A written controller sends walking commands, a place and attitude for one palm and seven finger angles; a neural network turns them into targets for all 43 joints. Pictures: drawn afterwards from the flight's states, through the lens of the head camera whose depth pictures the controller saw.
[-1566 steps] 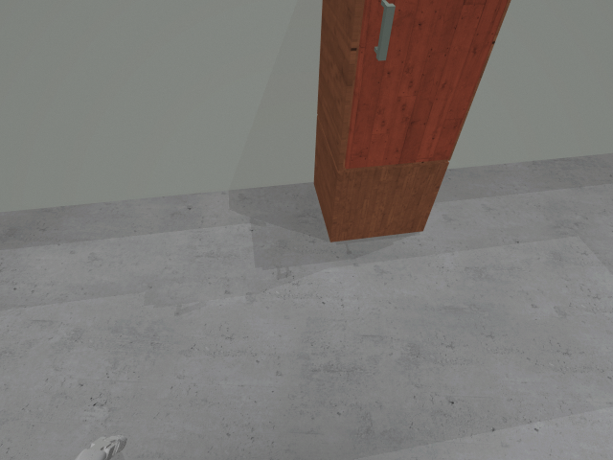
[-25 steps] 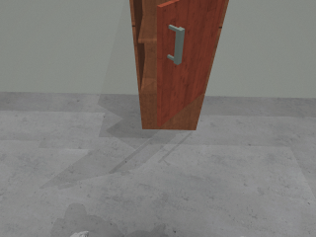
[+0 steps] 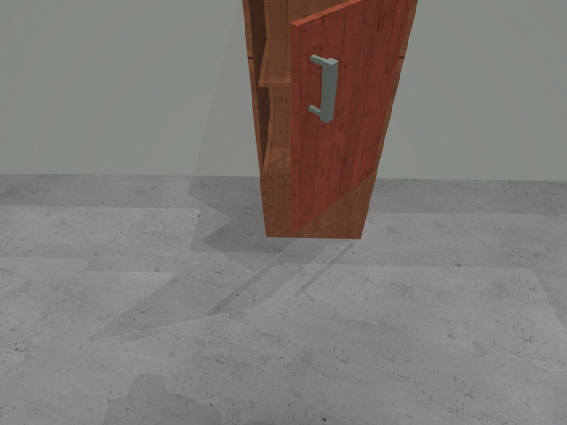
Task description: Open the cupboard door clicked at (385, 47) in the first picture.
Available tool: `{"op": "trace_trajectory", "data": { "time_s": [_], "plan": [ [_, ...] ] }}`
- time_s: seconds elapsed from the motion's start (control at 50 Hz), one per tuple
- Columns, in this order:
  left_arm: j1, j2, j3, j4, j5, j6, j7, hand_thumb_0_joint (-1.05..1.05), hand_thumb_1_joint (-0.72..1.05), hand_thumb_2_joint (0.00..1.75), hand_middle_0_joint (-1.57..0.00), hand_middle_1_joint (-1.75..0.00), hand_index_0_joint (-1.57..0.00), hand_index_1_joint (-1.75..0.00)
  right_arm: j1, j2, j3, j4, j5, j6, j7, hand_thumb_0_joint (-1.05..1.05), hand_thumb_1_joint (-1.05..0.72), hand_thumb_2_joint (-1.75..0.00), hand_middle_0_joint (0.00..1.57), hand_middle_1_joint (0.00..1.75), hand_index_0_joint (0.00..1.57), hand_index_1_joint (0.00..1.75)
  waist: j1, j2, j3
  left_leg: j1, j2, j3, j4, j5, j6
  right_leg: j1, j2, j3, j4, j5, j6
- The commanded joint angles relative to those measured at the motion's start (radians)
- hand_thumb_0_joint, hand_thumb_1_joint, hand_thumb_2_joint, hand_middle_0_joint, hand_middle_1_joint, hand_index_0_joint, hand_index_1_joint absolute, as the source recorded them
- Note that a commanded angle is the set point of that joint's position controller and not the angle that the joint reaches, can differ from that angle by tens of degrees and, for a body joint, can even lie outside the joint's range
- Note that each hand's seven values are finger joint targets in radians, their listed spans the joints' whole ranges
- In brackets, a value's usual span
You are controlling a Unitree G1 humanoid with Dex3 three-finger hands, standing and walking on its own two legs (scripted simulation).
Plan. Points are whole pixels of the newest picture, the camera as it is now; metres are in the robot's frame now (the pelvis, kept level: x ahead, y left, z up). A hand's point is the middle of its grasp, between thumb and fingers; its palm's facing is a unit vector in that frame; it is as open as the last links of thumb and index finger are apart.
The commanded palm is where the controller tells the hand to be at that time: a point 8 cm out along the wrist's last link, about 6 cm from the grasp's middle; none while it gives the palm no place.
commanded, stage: let the arm hang, fingers relaxed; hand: left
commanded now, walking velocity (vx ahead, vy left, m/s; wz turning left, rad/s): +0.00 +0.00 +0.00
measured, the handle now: (321, 89) +0.72 -0.04 +0.12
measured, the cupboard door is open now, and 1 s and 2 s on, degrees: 46 46 46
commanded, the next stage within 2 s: look to check the result in 0.34 s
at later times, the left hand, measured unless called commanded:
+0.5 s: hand out of the picture +0.00 +0.16 -0.17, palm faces +0.05 -0.98 -0.19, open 7.4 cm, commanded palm none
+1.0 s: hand out of the picture +0.04 +0.15 -0.17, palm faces +0.05 -0.98 -0.19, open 7.4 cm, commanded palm none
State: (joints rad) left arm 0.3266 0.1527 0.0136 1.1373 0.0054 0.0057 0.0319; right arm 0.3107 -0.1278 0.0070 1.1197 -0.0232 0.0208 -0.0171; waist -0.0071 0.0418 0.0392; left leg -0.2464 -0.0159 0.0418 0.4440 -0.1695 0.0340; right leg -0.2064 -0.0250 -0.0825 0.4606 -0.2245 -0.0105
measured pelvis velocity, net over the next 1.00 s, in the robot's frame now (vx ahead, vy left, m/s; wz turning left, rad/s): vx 0.04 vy -0.02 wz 0.01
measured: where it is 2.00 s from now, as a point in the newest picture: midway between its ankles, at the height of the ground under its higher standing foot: outside the picture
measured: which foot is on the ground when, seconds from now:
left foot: down 0.00-1.00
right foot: down 0.00-1.00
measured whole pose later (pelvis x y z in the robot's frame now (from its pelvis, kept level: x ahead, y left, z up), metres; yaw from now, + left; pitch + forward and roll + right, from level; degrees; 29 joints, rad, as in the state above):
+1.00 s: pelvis +0.04 -0.02 +0.00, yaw +1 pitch -2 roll +0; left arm 0.26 0.13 0.01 1.15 0.00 -0.02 0.03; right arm 0.24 -0.15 0.01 1.16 -0.02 0.00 -0.03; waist -0.01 0.01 0.05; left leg -0.17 0.00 0.02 0.40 -0.20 0.00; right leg -0.12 0.00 -0.10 0.40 -0.26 -0.03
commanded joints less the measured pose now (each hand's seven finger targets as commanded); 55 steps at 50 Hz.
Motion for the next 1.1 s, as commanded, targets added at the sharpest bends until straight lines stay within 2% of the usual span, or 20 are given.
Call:
{"op": "trace_trajectory", "data": {
  "time_s": [0.0,0.04,0.2,0.28,0.34,0.36,0.42,0.5,0.58,0.68,1.0,1.04,1.08],
  "plan": [
    [0.051,0.089,0.018,-0.020,0.004,-0.014,0.004,0.00,0.90,0.90,-0.20,-0.30,-0.20,-0.30,0.063,-0.091,-0.019,-0.015,0.001,-0.015,-0.009,0.00,-0.90,-0.90,0.20,0.30,0.20,0.30,0.003,-0.041,0.080,-0.050,0.100,-0.131,-0.146,-0.155,0.006,-0.046,-0.075,0.105,-0.121,-0.128,-0.031],
    [0.051,0.084,0.017,-0.019,0.004,-0.016,0.005,0.00,0.90,0.90,-0.20,-0.30,-0.20,-0.30,0.065,-0.086,-0.019,-0.013,0.001,-0.015,-0.009,0.00,-0.90,-0.90,0.20,0.30,0.20,0.30,0.000,-0.057,0.082,-0.039,0.094,-0.117,-0.133,-0.132,0.002,-0.055,-0.081,0.110,-0.133,-0.133,-0.032],
    [0.035,0.073,0.020,-0.016,0.003,-0.018,0.006,0.00,0.90,0.90,-0.20,-0.30,-0.20,-0.30,0.059,-0.074,-0.017,-0.001,0.001,-0.020,-0.013,0.00,-0.90,-0.90,0.20,0.30,0.20,0.30,0.000,-0.003,0.085,-0.040,0.098,-0.121,-0.145,-0.111,-0.002,-0.030,-0.077,0.104,-0.121,-0.082,-0.030],
    [0.035,0.072,0.022,-0.011,0.004,-0.018,0.005,0.00,0.90,0.90,-0.20,-0.30,-0.20,-0.30,0.053,-0.077,-0.019,-0.003,0.001,-0.021,-0.014,0.00,-0.90,-0.90,0.20,0.30,0.20,0.30,0.001,-0.005,0.079,-0.034,0.098,-0.122,-0.144,-0.106,-0.003,-0.020,-0.079,0.099,-0.123,-0.072,-0.030],
    [0.033,0.074,0.022,-0.013,0.002,-0.023,0.004,0.00,0.90,0.90,-0.20,-0.30,-0.20,-0.30,0.055,-0.081,-0.020,-0.003,0.003,-0.025,-0.016,0.00,-0.90,-0.90,0.20,0.30,0.20,0.30,0.000,-0.025,0.035,0.000,0.099,-0.118,-0.131,-0.048,-0.001,0.006,-0.084,0.101,-0.123,-0.030,-0.032],
    [0.033,0.076,0.023,-0.013,0.003,-0.024,0.005,0.00,0.90,0.90,-0.20,-0.30,-0.20,-0.30,0.054,-0.087,-0.020,-0.005,0.005,-0.025,-0.016,0.00,-0.90,-0.90,0.20,0.30,0.20,0.30,0.000,-0.041,0.034,0.005,0.101,-0.112,-0.122,-0.035,-0.003,0.007,-0.083,0.094,-0.123,-0.028,-0.031],
    [0.023,0.076,0.021,-0.011,0.001,-0.024,0.005,0.00,0.90,0.90,-0.20,-0.30,-0.20,-0.30,0.051,-0.086,-0.018,0.000,0.004,-0.025,-0.016,0.00,-0.90,-0.90,0.20,0.30,0.20,0.30,-0.002,-0.029,0.043,0.015,0.100,-0.110,-0.120,-0.009,-0.004,0.004,-0.087,0.099,-0.129,-0.016,-0.032],
    [0.027,0.080,0.020,-0.006,0.000,-0.026,0.005,0.00,0.90,0.90,-0.20,-0.30,-0.20,-0.30,0.044,-0.088,-0.017,0.005,0.005,-0.025,-0.017,0.00,-0.90,-0.90,0.20,0.30,0.20,0.30,-0.002,-0.049,0.035,0.033,0.100,-0.104,-0.111,0.024,-0.005,0.011,-0.092,0.097,-0.136,-0.005,-0.032],
    [0.020,0.082,0.020,-0.004,0.000,-0.025,0.005,0.00,0.90,0.90,-0.20,-0.30,-0.20,-0.30,0.035,-0.089,-0.016,0.012,0.005,-0.025,-0.017,0.00,-0.90,-0.90,0.20,0.30,0.20,0.30,-0.002,-0.028,0.044,0.031,0.102,-0.105,-0.111,0.045,-0.006,0.022,-0.091,0.091,-0.132,0.013,-0.031],
    [0.018,0.084,0.019,-0.003,0.000,-0.027,0.006,0.00,0.90,0.90,-0.20,-0.30,-0.20,-0.30,0.023,-0.091,-0.016,0.014,0.006,-0.026,-0.018,0.00,-0.90,-0.90,0.20,0.30,0.20,0.30,-0.001,-0.048,0.043,0.045,0.104,-0.103,-0.108,0.069,-0.006,0.028,-0.094,0.094,-0.140,0.038,-0.031],
    [0.006,0.098,0.018,-0.008,-0.002,-0.033,0.005,0.00,0.90,0.90,-0.20,-0.30,-0.20,-0.30,-0.008,-0.112,-0.014,0.018,0.005,-0.030,-0.022,0.00,-0.90,-0.90,0.20,0.30,0.20,0.30,0.002,-0.036,0.024,0.079,0.108,-0.099,-0.107,0.137,-0.010,0.075,-0.099,0.093,-0.148,0.145,-0.033],
    [0.008,0.093,0.021,-0.012,-0.001,-0.025,0.006,0.00,0.90,0.90,-0.20,-0.30,-0.20,-0.30,0.001,-0.105,-0.018,0.018,0.005,-0.024,-0.026,0.00,-0.90,-0.90,0.20,0.30,0.20,0.30,-0.001,-0.040,0.024,0.095,0.117,-0.078,-0.085,0.129,-0.014,0.054,-0.100,0.109,-0.141,0.177,-0.034],
    [-0.007,0.114,0.036,-0.023,0.002,-0.015,0.004,0.00,0.90,0.90,-0.20,-0.30,-0.20,-0.30,0.006,-0.113,-0.028,0.012,0.005,-0.015,-0.031,0.00,-0.90,-0.90,0.20,0.30,0.20,0.30,-0.004,-0.045,0.022,0.079,0.123,-0.054,-0.049,0.112,-0.019,0.049,-0.106,0.123,-0.116,0.217,-0.041]
  ]
}}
